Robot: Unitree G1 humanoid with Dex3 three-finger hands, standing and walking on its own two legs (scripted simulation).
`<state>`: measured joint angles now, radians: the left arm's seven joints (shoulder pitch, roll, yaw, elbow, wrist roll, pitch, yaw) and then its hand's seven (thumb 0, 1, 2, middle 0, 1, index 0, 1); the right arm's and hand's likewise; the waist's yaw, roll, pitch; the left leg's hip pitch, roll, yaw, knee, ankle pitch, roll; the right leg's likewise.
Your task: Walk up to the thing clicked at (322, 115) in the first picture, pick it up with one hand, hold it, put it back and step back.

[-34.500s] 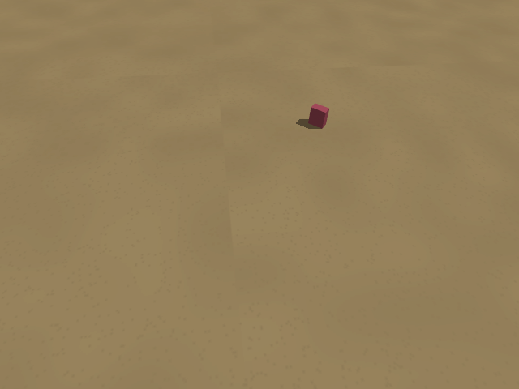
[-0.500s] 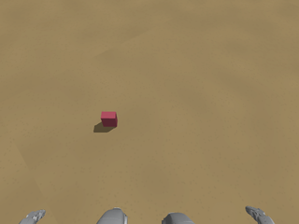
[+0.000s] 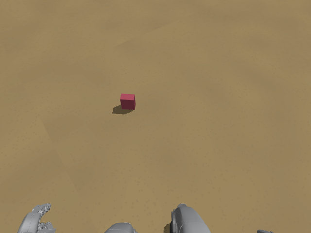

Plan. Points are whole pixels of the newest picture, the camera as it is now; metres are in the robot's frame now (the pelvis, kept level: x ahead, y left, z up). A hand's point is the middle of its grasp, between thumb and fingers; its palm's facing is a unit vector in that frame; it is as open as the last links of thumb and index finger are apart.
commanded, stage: step back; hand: left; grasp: from above
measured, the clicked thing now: (128, 101) +1.00 +0.21 -0.69
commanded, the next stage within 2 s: stand in 1.12 s
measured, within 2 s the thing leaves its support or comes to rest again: neither
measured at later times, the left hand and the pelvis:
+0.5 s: hand out of the picture -0.02 +0.27 -0.14, palm faces -0.01 -0.93 -0.38, open 7.4 cm; pelvis -0.07 +0.01 +0.01, yaw -1 degrees
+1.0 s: hand out of the picture +0.08 +0.26 -0.14, palm faces -0.02 -0.94 -0.35, open 7.4 cm; pelvis -0.02 +0.00 +0.01, yaw -2 degrees
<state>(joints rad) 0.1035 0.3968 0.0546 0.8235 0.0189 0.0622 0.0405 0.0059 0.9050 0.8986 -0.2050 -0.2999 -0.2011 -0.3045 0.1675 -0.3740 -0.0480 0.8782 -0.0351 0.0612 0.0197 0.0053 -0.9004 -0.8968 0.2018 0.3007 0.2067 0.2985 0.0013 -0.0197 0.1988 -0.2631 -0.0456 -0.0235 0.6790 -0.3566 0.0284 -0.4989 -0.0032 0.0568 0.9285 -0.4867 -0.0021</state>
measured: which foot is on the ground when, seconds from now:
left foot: down 0.00-0.24, up 0.26-0.46, down 0.48-1.00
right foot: up 0.00-0.18, down 0.20-1.00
